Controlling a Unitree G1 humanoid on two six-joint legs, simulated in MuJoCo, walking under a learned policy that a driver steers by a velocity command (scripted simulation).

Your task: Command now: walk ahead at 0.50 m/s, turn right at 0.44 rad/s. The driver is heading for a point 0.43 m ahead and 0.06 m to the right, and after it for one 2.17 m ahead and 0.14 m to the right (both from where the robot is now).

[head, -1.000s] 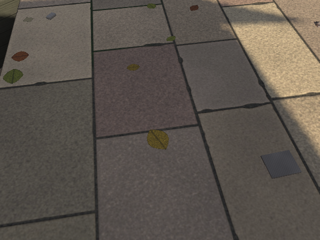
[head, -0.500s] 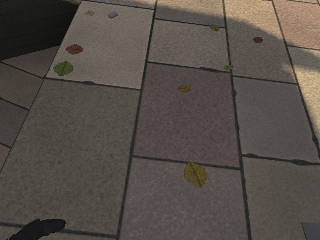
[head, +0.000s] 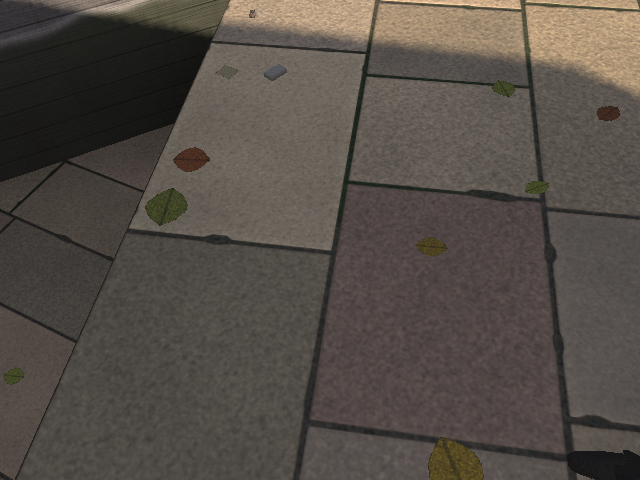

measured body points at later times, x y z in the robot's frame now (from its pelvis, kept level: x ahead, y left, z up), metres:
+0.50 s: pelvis +0.26 +0.02 +0.00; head +0.30 +0.01 +0.44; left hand +0.53 +0.22 -0.09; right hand +0.22 -0.27 -0.12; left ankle +0.24 +0.15 -0.75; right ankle +0.37 -0.16 -0.70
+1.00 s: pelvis +0.37 -0.02 -0.01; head +0.40 -0.01 +0.44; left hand +0.57 +0.22 -0.13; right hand +0.43 -0.33 -0.12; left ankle +0.40 +0.09 -0.72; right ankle +0.40 -0.15 -0.75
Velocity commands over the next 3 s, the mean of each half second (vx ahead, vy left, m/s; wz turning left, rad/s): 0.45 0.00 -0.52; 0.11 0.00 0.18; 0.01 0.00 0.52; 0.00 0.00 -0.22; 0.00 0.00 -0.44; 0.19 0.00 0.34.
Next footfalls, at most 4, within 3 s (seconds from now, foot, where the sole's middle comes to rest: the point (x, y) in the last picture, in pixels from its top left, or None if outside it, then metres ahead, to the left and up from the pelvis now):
0.16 left None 0.28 0.14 -0.78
0.60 right None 0.44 -0.17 -0.78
1.04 left None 0.44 0.09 -0.78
1.54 right None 0.46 -0.14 -0.78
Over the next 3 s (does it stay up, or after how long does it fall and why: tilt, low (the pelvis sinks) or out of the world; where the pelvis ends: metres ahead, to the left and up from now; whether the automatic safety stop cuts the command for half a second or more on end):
stays up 0.52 -0.07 -0.01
